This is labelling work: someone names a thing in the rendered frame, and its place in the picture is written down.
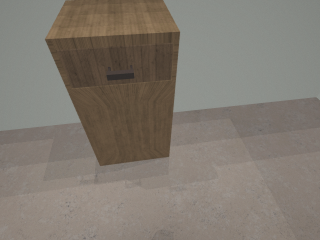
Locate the drawer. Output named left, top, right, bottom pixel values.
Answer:
left=57, top=42, right=173, bottom=88

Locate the cabinet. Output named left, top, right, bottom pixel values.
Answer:
left=45, top=0, right=180, bottom=166

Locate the handle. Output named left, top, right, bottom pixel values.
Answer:
left=106, top=65, right=135, bottom=81

